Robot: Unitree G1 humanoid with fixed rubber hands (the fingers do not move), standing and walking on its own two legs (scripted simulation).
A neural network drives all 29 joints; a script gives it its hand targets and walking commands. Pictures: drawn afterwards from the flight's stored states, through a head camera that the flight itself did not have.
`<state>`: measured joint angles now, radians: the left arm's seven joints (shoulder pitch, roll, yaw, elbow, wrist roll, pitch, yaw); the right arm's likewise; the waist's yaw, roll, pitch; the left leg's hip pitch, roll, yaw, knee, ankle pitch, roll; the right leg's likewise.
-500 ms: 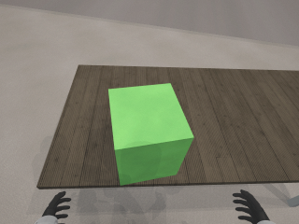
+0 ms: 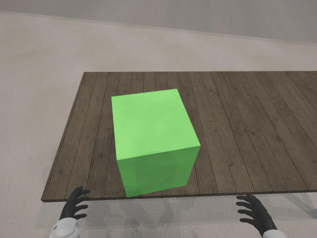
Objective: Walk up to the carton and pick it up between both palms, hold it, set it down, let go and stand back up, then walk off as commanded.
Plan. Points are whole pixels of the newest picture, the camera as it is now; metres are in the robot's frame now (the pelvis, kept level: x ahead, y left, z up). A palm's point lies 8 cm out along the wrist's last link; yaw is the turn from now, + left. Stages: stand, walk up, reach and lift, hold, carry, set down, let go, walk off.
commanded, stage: reach and lift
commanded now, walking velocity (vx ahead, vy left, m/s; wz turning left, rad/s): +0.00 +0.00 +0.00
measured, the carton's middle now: (151, 144) +0.39 +0.03 -0.04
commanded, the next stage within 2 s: none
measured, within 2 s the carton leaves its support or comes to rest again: neither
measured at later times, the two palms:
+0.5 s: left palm (82, 205) +0.20 +0.20 -0.04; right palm (259, 206) +0.21 -0.25 -0.04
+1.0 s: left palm (96, 196) +0.22 +0.16 -0.03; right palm (263, 202) +0.22 -0.26 -0.03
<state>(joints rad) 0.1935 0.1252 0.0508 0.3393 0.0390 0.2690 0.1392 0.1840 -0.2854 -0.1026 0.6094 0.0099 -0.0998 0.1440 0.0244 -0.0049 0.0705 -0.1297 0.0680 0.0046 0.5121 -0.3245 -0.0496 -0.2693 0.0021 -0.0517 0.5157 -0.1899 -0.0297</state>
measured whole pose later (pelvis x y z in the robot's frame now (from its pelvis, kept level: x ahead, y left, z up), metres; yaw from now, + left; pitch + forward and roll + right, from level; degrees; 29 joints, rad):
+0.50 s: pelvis +0.05 +0.02 +0.00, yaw +1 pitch -3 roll -2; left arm 0.35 0.00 -0.06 0.31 0.09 -0.12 0.21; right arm 0.16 -0.36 -0.01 0.90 0.26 -0.48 0.22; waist 0.05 0.00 0.02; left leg -0.05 0.07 0.00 0.46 -0.37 -0.04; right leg -0.17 0.01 -0.06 0.44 -0.22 0.00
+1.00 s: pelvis +0.03 +0.02 +0.00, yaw -3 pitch +0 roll +0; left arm 0.28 -0.08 -0.07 0.40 0.07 -0.26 0.29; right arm 0.05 -0.43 0.12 0.97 0.42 -0.60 0.30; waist 0.05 0.00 -0.03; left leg -0.13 0.07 0.06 0.49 -0.36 -0.04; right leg -0.30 0.01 0.00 0.51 -0.22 -0.01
